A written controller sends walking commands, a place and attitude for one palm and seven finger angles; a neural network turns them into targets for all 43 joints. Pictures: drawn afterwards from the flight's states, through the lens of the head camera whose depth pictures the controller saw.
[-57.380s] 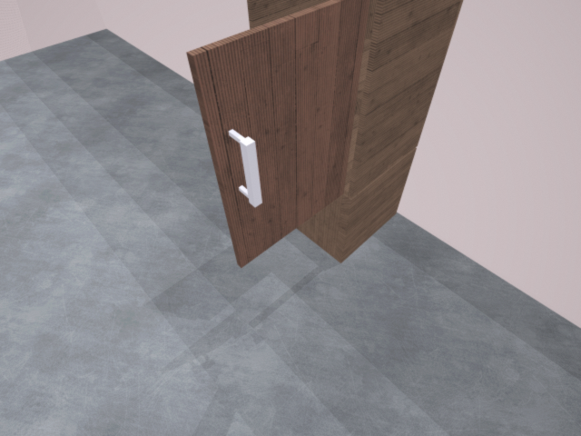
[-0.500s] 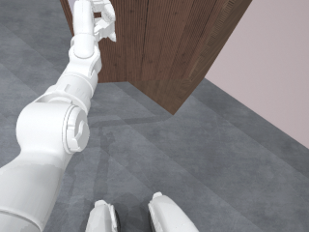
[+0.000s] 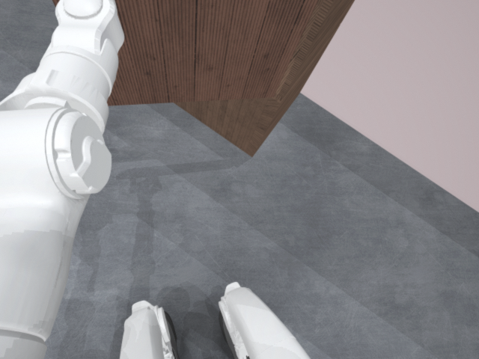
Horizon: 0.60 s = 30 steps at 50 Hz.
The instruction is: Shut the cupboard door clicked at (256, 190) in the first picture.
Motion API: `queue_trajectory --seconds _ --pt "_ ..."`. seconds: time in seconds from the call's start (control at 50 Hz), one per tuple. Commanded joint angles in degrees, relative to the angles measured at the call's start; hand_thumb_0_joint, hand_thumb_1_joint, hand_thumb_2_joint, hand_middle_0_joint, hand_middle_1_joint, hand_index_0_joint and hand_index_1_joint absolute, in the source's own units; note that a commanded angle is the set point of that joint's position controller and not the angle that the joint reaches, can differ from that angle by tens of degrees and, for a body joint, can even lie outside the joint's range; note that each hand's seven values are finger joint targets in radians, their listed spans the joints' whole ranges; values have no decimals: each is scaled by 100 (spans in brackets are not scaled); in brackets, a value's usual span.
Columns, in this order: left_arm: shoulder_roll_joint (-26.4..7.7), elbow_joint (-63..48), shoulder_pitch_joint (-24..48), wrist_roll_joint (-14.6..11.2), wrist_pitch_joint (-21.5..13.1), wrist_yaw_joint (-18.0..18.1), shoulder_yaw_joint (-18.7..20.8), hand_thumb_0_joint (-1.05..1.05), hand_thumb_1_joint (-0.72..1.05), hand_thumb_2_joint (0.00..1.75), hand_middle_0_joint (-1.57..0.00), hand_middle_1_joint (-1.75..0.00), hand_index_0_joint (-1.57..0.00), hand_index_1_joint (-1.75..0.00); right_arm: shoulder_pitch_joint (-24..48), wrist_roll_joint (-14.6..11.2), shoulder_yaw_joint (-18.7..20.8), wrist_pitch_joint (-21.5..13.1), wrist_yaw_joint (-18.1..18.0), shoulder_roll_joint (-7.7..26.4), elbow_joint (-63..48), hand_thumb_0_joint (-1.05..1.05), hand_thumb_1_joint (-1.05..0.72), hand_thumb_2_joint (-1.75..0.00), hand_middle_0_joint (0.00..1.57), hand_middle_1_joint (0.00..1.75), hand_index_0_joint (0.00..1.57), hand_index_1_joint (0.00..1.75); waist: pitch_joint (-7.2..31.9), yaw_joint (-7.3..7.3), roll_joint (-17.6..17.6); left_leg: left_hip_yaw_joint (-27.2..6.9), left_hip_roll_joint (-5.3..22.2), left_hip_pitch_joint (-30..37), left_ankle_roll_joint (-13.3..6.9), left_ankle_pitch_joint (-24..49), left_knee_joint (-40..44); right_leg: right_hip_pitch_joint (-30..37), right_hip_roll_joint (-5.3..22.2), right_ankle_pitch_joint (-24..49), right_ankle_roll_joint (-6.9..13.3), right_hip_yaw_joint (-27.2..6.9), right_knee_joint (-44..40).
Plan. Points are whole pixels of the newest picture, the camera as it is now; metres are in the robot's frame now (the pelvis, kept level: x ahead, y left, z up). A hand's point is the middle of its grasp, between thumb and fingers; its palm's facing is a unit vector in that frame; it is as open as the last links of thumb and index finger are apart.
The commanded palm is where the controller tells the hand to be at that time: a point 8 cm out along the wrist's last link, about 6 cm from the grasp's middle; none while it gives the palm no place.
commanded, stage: pull the fist back off the door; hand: left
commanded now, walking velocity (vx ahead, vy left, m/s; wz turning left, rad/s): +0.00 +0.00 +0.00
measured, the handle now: out of the picture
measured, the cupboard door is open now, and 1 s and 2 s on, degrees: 44 44 44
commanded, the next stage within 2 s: draw the hand back to the body in 0.82 s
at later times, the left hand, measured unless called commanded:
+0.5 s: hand out of the picture +0.58 -0.02 +0.14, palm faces +0.14 -0.99 -0.02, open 3.1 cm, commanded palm +0.54 +0.00 +0.13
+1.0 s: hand (174, 27) +0.52 -0.04 +0.15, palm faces +0.13 -0.99 -0.05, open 3.1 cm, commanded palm +0.48 +0.02 +0.14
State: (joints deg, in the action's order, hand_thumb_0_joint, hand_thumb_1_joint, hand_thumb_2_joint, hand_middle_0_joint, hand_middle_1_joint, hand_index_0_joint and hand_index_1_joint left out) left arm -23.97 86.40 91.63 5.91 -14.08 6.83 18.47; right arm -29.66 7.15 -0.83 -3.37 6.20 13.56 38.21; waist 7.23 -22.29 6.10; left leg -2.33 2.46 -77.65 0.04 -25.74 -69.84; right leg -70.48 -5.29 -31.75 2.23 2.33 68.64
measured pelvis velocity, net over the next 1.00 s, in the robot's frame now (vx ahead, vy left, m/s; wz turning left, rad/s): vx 0.00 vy -0.01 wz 0.05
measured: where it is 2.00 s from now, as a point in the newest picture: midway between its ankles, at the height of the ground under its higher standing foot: (205, 353)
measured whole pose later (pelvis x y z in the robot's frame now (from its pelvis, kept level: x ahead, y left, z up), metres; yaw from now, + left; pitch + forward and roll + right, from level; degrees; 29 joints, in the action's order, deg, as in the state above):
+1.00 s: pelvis +0.00 -0.01 +0.03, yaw +3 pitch +24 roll +0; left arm 1.4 71.8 66.1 7.8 -24.0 32.6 8.0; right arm -20.2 8.0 2.2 1.4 7.8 10.3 40.0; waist 9.6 -12.2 4.5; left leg -1.6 0.5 -62.6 0.7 -23.2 -61.9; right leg -56.6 -3.2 -30.9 2.7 1.6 63.5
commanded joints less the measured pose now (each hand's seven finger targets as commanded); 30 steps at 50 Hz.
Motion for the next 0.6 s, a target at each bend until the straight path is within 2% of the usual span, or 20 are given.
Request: queue_trajectory --seconds 0.0,0.02,0.04,0.08,0.12,0.16,0.2,0.22,0.24,0.26,0.28,0.3,0.32,0.34,0.38,0.4,0.42,0.44,0.52,0.58 --pt "359 -1080 2768 -51 -183 1786 413 0 90 90 -130 -150 -130 -150 -1729 242 419 -125 198 949 100 0 -90 -90 20 30 20 30 3756 -138 630 -346 -81 3302 -193 2241 241 861 123 2497 -201 0 -1088" --pt "473 -1163 2711 165 -238 2200 401 0 90 90 -130 -150 -130 -150 -1719 313 466 -171 305 974 146 0 -90 -90 20 30 20 30 3795 -87 671 -302 -61 3428 -163 2336 197 705 127 2471 -208 33 -1109" --pt "580 -1326 2744 441 -285 2552 315 0 90 90 -130 -150 -130 -150 -1711 374 515 -176 380 980 204 0 -90 -90 20 30 20 30 3857 -109 666 -338 -16 3499 -150 2403 137 584 122 2437 -203 70 -1068" --pt "280 -1339 2840 863 -345 2897 398 0 90 90 -130 -150 -130 -150 -1817 474 596 -112 472 1035 308 0 -90 -90 20 30 20 30 3858 -151 526 -236 -58 3318 -156 2562 53 700 140 2674 -200 66 -1060" --pt "199 -1730 2996 1194 -514 2958 230 0 90 90 -130 -150 -130 -150 -1832 488 668 -66 544 1032 288 0 -90 -90 20 30 20 30 4035 -124 717 -220 -75 3488 -159 2738 68 810 143 2893 -185 59 -1010" --pt "38 -2194 3142 1287 -731 2876 188 0 90 90 -130 -150 -130 -150 -1832 474 723 -29 556 995 246 0 -90 -90 20 30 20 30 4329 -86 696 -124 -118 3603 -176 2774 107 1252 172 3218 -171 -6 -1036" --pt "35 -2440 2960 1128 -869 2666 125 0 90 90 -130 -150 -130 -150 -1776 413 736 19 511 931 153 0 -90 -90 20 30 20 30 4469 6 718 -72 -163 3676 -183 2818 234 1685 192 3543 -163 -53 -1073" --pt "62 -2510 2734 1066 -907 2558 90 0 90 90 -130 -150 -130 -150 -1757 369 751 48 503 905 127 0 -90 -90 20 30 20 30 4550 112 726 -36 -174 3815 -162 2896 314 1863 189 3675 -161 -65 -1100" --pt "362 -2441 2477 967 -885 2458 -82 0 90 90 -130 -150 -130 -150 -1686 327 747 62 496 869 98 0 -90 -90 20 30 20 30 4474 127 725 -10 -182 3908 -151 2829 397 1946 175 3658 -148 -31 -1179" --pt "522 -2386 2291 898 -862 2384 -203 0 90 90 -130 -150 -130 -150 -1650 297 735 66 491 862 95 0 -90 -90 20 30 20 30 4389 156 640 38 -190 3930 -156 2782 467 2035 167 3676 -158 -26 -1253" --pt "853 -2194 1991 820 -786 2318 -382 0 90 90 -130 -150 -130 -150 -1583 246 733 81 484 840 115 0 -90 -90 20 30 20 30 4163 145 483 44 -193 3925 -156 2580 563 2067 144 3526 -161 4 -1372" --pt "983 -2173 1902 717 -742 2268 -451 0 90 90 -130 -150 -130 -150 -1582 227 712 92 461 849 107 0 -90 -90 20 30 20 30 4055 149 507 38 -188 4033 -166 2602 653 2062 137 3493 -161 22 -1437" --pt "1091 -2127 1723 635 -707 2230 -504 0 90 90 -130 -150 -130 -150 -1532 172 713 96 453 858 102 0 -90 -90 20 30 20 30 3986 198 363 60 -186 4057 -161 2540 716 2074 132 3406 -178 24 -1490" --pt "1376 -2016 1543 496 -637 2191 -628 0 90 90 -130 -150 -130 -150 -1486 137 712 121 430 838 123 0 -90 -90 20 30 20 30 3770 170 194 70 -202 4047 -161 2426 805 2162 113 3390 -175 27 -1620" --pt "1686 -2041 1410 227 -647 2154 -713 0 90 90 -130 -150 -130 -150 -1420 94 706 121 388 813 117 0 -90 -90 20 30 20 30 3467 178 -139 95 -240 3951 -183 2265 940 2338 114 3410 -204 -9 -1782" --pt "1821 -2159 1418 92 -709 2134 -761 0 90 90 -130 -150 -130 -150 -1382 96 674 111 366 785 114 0 -90 -90 20 30 20 30 3380 207 -68 103 -251 4004 -185 2327 986 2336 123 3487 -197 -21 -1816" --pt "1886 -2253 1356 27 -811 2117 -795 0 90 90 -130 -150 -130 -150 -1357 76 682 90 367 768 129 0 -90 -90 20 30 20 30 3384 242 -208 91 -254 4018 -175 2374 992 2334 141 3544 -212 -31 -1767" --pt "1989 -2204 1184 -36 -878 2119 -785 0 90 90 -130 -150 -130 -150 -1289 96 675 90 363 741 152 0 -90 -90 20 30 20 30 3187 269 -228 103 -281 3944 -175 2304 999 2329 142 3548 -203 -41 -1815" --pt "2150 -2286 673 157 -1293 2222 -932 0 90 90 -130 -150 -130 -150 -1129 153 665 78 420 676 183 0 -90 -90 20 30 20 30 2848 411 -129 130 -299 3887 -158 2430 949 2130 221 3677 -193 -61 -1629" --pt "2079 -2162 67 380 -1359 2430 -832 0 90 90 -130 -150 -130 -150 -999 224 681 161 465 680 134 0 -90 -90 20 30 20 30 2729 560 -233 193 -351 3587 -156 2288 909 2295 280 3815 -200 -88 -1539"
